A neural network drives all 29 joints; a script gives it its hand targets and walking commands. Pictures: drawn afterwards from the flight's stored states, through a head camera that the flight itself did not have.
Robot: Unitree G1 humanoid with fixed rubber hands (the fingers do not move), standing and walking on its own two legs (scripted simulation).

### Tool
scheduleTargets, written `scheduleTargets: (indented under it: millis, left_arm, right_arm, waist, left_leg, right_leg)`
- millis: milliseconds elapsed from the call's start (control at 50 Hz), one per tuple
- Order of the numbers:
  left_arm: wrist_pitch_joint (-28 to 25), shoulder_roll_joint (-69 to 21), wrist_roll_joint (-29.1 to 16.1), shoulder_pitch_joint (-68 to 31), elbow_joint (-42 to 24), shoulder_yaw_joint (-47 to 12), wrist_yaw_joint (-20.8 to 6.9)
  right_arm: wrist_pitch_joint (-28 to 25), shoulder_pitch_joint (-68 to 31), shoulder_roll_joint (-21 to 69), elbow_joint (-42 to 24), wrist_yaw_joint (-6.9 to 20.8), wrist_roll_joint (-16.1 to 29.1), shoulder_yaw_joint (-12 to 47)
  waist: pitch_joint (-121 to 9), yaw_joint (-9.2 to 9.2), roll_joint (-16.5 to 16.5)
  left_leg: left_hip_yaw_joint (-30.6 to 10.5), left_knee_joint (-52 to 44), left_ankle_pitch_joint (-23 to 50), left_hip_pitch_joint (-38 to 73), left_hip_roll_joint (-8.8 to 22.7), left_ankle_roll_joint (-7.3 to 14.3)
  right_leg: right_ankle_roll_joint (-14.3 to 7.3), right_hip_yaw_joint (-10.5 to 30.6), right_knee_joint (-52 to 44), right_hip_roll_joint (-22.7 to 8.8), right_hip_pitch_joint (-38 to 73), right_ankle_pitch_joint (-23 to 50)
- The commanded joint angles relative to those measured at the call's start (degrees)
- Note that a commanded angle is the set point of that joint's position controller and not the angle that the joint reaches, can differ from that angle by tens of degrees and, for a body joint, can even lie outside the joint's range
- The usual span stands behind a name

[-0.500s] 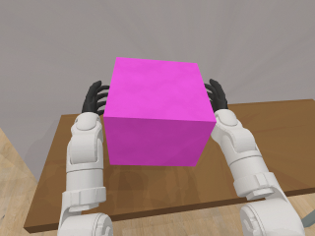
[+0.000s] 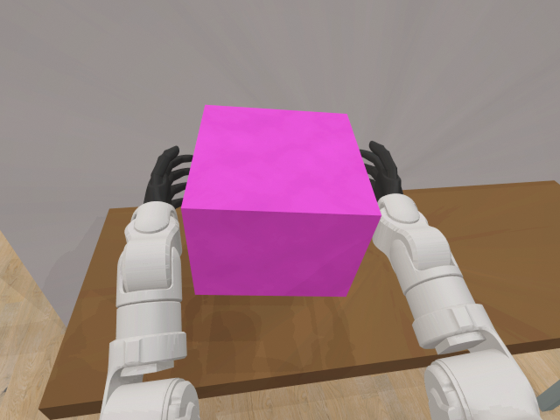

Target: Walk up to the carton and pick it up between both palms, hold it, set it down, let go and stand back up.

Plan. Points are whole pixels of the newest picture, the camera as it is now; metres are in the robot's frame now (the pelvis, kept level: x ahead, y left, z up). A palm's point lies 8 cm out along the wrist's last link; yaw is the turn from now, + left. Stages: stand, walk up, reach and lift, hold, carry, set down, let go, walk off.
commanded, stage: hold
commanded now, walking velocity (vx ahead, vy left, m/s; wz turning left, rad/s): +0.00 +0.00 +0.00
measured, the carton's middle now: (274, 199) +0.38 +0.02 +0.16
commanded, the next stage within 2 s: set down in 1.38 s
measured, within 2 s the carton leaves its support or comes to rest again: neither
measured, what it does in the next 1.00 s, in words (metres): stands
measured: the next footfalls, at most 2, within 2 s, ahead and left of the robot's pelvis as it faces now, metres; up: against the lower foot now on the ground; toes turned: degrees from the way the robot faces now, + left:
none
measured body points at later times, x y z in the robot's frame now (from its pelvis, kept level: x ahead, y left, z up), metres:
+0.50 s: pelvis -0.01 +0.00 +0.00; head -0.06 +0.03 +0.45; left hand +0.36 +0.17 +0.18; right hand +0.37 -0.14 +0.19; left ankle +0.05 +0.14 -0.75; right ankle -0.03 -0.13 -0.75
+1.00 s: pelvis +0.00 +0.00 +0.00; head -0.06 +0.04 +0.45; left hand +0.36 +0.17 +0.18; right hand +0.37 -0.14 +0.19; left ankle +0.05 +0.14 -0.75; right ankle -0.03 -0.13 -0.75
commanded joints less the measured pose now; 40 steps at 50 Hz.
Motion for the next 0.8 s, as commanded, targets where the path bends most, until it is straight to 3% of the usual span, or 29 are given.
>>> scheduleTargets:
  millis: [0,160,380,620,780]
  left_arm:
    - [-3.6,-32.9,-9.5,-40.7,-10.6,-30.6,-8.4]
    - [-3.2,-33.4,-9.7,-40.5,-11.7,-31.2,-8.0]
    - [-3.5,-33.7,-9.4,-42.4,-8.4,-30.1,-7.5]
    - [-4.4,-33.6,-9.4,-43.0,-6.0,-29.2,-7.7]
    - [-4.0,-33.5,-9.4,-41.4,-9.0,-30.1,-8.2]
  right_arm:
    - [-4.4,-46.6,34.5,-23.4,6.5,6.2,22.8]
    - [-4.3,-46.3,33.3,-24.2,7.0,6.2,22.3]
    - [-5.0,-48.7,33.1,-21.1,8.0,4.5,19.9]
    - [-5.9,-49.8,34.6,-19.3,7.5,4.1,19.9]
    - [-5.5,-47.7,34.5,-21.3,6.8,5.4,21.5]
  waist:
    - [-23.1,-0.79,5.7]
    - [-23.0,-0.81,6.3]
    - [-22.7,-0.13,5.9]
    - [-23.8,-0.21,5.1]
    - [-23.7,-0.87,5.7]
  left_leg:
    - [3.1,1.5,14.9,19.3,-4.5,-0.1]
    - [3.0,1.2,14.9,19.8,-4.0,-0.6]
    - [3.6,0.1,9.5,18.5,-3.7,0.0]
    - [3.9,0.6,9.6,18.6,-4.2,0.7]
    - [3.4,1.4,14.0,19.6,-4.5,0.0]
  right_leg:
    - [3.4,-2.8,-3.1,3.3,-5.8,16.9]
    - [2.7,-3.2,-3.5,3.8,-6.4,14.3]
    - [2.3,-3.3,-4.4,3.6,-8.6,7.4]
    - [3.2,-3.0,-4.1,3.0,-8.0,9.7]
    - [3.4,-3.0,-3.4,3.2,-6.0,15.0]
